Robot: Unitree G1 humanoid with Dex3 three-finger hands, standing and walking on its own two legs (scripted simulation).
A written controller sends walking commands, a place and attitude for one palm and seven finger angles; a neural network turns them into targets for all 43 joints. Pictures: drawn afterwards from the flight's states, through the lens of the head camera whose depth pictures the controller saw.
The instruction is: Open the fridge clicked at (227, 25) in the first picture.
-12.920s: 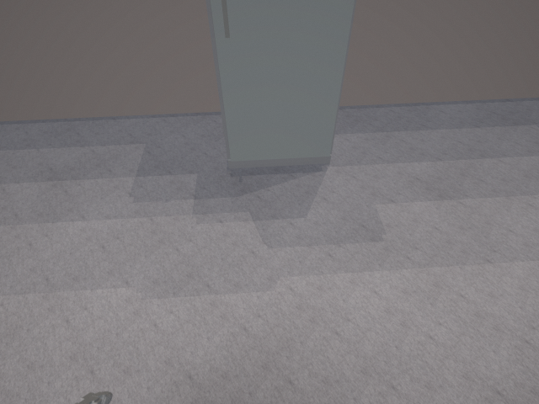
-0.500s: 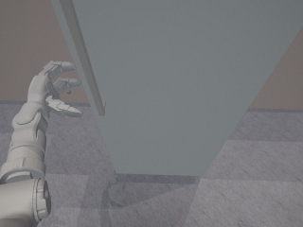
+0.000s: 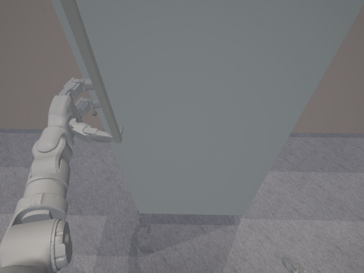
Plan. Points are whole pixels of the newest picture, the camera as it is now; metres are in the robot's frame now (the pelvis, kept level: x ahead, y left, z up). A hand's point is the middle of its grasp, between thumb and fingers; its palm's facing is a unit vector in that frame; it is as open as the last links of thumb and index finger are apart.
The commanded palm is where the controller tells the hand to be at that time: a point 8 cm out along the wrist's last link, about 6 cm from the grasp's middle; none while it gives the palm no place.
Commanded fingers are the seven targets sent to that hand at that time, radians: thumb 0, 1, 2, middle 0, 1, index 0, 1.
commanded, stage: feel for the door with the fingertips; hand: left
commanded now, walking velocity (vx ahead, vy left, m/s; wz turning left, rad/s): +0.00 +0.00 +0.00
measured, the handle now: (100, 79) +0.48 +0.18 +0.19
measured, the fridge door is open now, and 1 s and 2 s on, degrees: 0 0 0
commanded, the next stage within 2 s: slide the fingers in behind the handle in 0.24 s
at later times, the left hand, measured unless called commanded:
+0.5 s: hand (92, 110) +0.43 +0.20 +0.14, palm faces -0.01 -1.00 -0.02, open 13.7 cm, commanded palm +0.41 +0.25 +0.13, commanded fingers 0.00 -0.50 0.30 -0.30 -1.20 -0.30 -1.20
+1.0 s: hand (102, 113) +0.43 +0.18 +0.13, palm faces -0.03 -1.00 -0.01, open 14.0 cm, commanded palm +0.40 +0.23 +0.13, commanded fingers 0.00 -0.50 0.30 -0.30 -1.20 -0.30 -1.20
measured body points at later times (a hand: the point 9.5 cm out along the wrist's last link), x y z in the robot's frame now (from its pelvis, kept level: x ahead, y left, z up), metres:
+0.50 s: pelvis -0.01 +0.00 +0.00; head +0.03 +0.00 +0.44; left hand +0.43 +0.26 +0.14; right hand +0.06 -0.27 -0.12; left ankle +0.01 +0.12 -0.73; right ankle -0.01 -0.11 -0.73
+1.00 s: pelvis +0.00 +0.01 +0.00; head +0.03 +0.01 +0.45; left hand +0.42 +0.23 +0.14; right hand +0.09 -0.25 -0.11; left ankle +0.01 +0.12 -0.73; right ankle -0.01 -0.11 -0.73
